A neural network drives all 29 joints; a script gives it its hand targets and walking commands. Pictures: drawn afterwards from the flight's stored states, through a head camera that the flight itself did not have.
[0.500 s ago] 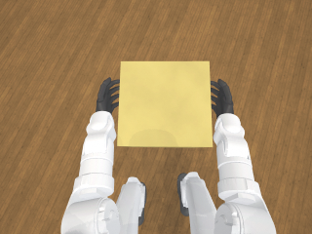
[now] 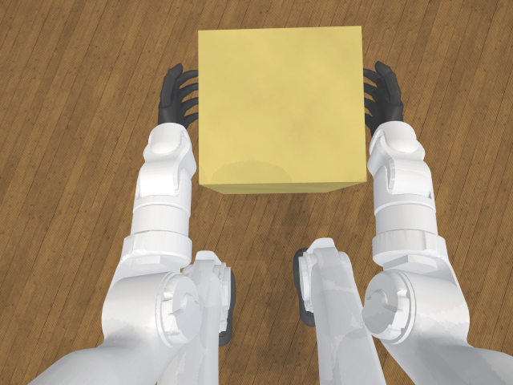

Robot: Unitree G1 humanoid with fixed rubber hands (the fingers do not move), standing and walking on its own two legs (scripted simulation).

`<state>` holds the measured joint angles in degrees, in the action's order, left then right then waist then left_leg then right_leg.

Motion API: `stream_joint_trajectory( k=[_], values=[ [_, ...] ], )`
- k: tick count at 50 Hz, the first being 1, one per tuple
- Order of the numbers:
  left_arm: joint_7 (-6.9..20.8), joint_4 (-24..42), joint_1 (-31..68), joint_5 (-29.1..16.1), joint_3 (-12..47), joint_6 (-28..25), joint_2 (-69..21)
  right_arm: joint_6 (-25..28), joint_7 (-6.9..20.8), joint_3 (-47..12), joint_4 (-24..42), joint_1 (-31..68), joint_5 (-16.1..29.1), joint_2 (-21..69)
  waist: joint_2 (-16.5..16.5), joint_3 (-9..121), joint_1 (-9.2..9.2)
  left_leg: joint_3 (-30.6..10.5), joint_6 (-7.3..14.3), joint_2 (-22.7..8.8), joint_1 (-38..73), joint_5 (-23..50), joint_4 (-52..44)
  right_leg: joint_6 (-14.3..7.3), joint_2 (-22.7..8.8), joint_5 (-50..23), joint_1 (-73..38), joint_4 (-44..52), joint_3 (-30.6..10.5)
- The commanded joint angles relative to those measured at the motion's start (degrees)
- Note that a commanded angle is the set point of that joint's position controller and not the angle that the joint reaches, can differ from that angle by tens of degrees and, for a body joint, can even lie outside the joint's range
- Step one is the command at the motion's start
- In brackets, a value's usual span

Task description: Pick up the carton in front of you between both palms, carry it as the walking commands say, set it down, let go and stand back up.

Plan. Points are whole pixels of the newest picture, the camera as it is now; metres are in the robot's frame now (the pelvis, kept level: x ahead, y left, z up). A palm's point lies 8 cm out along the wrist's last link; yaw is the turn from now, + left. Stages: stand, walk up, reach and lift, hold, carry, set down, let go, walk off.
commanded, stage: set down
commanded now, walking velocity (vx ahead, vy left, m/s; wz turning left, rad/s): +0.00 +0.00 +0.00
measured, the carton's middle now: (276, 129) +0.48 -0.05 -0.17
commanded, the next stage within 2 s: none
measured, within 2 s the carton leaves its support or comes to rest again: rests again in 1.36 s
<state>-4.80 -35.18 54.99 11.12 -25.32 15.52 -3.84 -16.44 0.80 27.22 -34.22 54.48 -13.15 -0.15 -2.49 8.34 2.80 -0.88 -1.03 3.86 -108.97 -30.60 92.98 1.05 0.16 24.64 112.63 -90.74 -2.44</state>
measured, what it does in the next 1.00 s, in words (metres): lowers itself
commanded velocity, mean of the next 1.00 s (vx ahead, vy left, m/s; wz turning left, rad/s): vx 0.00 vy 0.00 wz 0.00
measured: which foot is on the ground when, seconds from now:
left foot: down 0.00-1.00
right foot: down 0.00-1.00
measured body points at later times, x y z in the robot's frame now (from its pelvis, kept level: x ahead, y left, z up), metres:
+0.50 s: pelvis -0.02 -0.01 -0.11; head +0.33 -0.05 +0.17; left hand +0.54 +0.08 -0.26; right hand +0.50 -0.22 -0.26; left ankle +0.07 +0.12 -0.50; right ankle +0.10 -0.13 -0.50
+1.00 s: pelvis -0.02 +0.00 -0.16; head +0.35 -0.03 +0.10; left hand +0.54 +0.07 -0.33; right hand +0.51 -0.23 -0.32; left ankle +0.07 +0.12 -0.50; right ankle +0.10 -0.13 -0.50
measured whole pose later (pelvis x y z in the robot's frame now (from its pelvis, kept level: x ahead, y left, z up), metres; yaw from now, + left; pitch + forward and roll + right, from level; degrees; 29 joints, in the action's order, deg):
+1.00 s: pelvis -0.02 +0.00 -0.16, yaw +1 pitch +41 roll +1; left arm -9.9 -53.3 79.4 0.2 -14.3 12.4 9.6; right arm -13.5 -1.2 19.7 -52.0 78.0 -2.3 -14.4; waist -2.7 -14.3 6.3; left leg -0.7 -2.3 6.4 -129.9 -36.2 124.6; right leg 1.3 -0.5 29.6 133.5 -121.8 -2.2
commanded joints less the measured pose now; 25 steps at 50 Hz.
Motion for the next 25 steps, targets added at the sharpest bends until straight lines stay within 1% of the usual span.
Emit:
stream_joint_trajectory(
  k=[1, 11, 15, 20, 25],
  values=[
    [12.17, -1.97, 36.65, -7.12, 31.62, -0.97, -50.53, -0.02, 11.98, -31.03, -2.24, 33.63, 7.40, 50.07, 1.24, 59.49, 2.39, 3.50, -1.50, 8.00, 20.87, 13.92, -6.05, 0.88, 8.09, -17.90, -39.20, 2.55, 5.46],
    [12.60, -5.49, 44.04, -7.22, 28.00, -0.90, -45.74, -0.65, 11.02, -30.14, -3.54, 41.38, 8.26, 47.59, 2.70, 56.90, 2.34, 5.34, -0.63, 7.83, 8.33, 8.87, 2.11, 1.26, 7.25, -15.53, -36.01, -4.06, 5.14],
    [12.61, -6.76, 46.97, -7.44, 26.95, -1.27, -43.67, -0.35, 10.83, -29.91, -4.40, 44.48, 8.96, 45.62, 3.16, 55.33, 2.35, 5.83, -0.32, 7.49, 5.01, 7.43, 5.31, 1.29, 6.79, -14.70, -34.97, -6.88, 5.12],
    [12.45, -7.67, 50.64, -8.91, 27.45, -1.98, -41.55, 0.44, 10.94, -30.06, -5.51, 48.04, 10.41, 42.73, 3.00, 53.99, 3.13, 6.04, -0.16, 7.03, 3.52, 7.10, 9.49, 1.18, 6.13, -14.79, -33.18, -10.82, 5.44],
    [11.87, -7.87, 54.29, -11.50, 29.70, -2.88, -39.65, 1.43, 11.29, -30.72, -6.34, 51.29, 12.55, 39.96, 1.90, 53.57, 4.25, 6.05, -0.28, 6.57, 4.20, 8.45, 13.66, 0.96, 5.41, -16.22, -31.18, -15.06, 5.76]
  ],
)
